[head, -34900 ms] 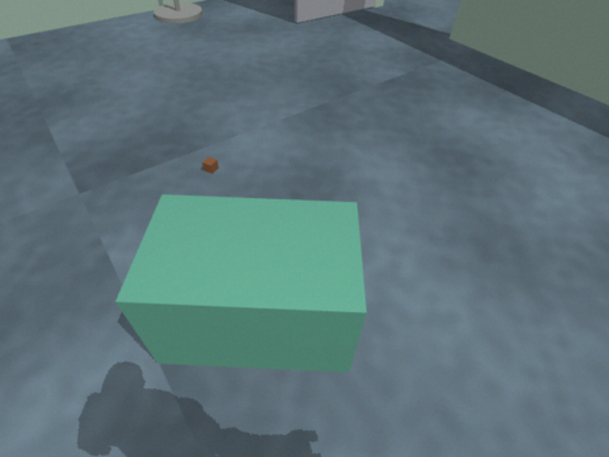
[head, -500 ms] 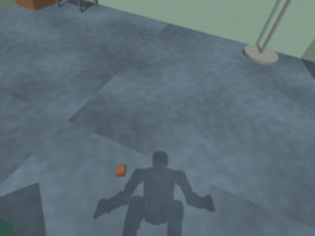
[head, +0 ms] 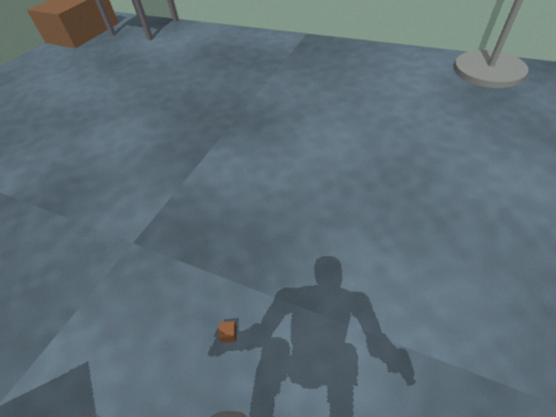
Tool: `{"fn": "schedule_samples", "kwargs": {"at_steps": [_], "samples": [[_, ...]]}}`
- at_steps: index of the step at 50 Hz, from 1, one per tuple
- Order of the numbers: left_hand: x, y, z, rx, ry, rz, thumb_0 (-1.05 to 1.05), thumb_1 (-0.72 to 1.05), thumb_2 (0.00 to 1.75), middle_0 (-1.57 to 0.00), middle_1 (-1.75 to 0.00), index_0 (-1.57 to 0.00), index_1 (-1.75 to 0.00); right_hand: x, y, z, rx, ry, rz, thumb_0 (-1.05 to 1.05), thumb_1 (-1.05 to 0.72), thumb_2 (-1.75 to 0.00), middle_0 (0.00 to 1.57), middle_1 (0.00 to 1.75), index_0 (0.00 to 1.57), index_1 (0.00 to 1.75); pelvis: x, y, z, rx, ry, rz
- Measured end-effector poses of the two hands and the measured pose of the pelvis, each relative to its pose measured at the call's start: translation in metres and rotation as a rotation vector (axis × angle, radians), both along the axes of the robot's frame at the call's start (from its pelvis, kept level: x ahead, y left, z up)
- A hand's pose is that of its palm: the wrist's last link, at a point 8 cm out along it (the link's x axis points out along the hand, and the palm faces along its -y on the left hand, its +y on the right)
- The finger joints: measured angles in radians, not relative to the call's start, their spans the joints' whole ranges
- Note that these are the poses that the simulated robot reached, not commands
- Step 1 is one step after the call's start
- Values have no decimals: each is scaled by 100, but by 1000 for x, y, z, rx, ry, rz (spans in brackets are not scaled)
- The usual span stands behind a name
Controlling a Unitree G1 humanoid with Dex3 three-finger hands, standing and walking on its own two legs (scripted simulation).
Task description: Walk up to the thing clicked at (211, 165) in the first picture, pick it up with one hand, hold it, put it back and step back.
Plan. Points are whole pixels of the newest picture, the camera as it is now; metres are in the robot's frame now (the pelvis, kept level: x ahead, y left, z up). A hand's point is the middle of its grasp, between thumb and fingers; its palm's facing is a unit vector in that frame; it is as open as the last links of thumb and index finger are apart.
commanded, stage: walk up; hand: left
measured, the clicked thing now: (227, 332) +0.50 +0.26 -0.74
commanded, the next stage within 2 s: stand in 1.90 s
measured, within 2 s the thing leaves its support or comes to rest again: neither
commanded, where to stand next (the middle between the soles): +0.11 +0.03 m, yaw +0 degrees
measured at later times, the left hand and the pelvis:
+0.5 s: hand out of the picture +0.07 +0.29 -0.16, palm faces +0.02 -0.95 -0.32, open 7.3 cm; pelvis +0.02 +0.03 +0.00, yaw +2 degrees
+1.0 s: hand out of the picture +0.12 +0.28 -0.13, palm faces +0.03 -0.93 -0.36, open 7.4 cm; pelvis +0.05 +0.02 +0.02, yaw +2 degrees
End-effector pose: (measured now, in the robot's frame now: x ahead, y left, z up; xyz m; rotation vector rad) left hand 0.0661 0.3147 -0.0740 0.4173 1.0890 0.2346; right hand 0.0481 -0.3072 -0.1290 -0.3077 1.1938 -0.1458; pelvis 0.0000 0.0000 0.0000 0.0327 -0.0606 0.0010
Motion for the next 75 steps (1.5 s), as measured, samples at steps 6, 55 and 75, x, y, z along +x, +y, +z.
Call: {"fn": "schedule_samples", "kwargs": {"at_steps": [6, 55, 75], "samples": [[6, -2, -2, -3, 25, 6, 0, 90, 89, -21, -31, -21, -30, 31, 3, 5, -3, -15, 14, 1, -91, -90, 20, 29, 20, 30, 13, 2, 4, -16, 6, 3], [69, 6, -23, -103, 71, 64, 0, 91, 89, -21, -30, -20, -30, 97, 36, 28, -22, 10, -25, 1, -91, -90, 20, 29, 20, 30, 55, 24, 18, -35, 12, 27], [68, 7, -24, -100, 120, 66, 0, 91, 89, -21, -30, -20, -30, 76, 37, 22, -15, 72, -45, 1, -91, -90, 20, 29, 20, 30, 60, 24, 19, -34, 21, 22]]}}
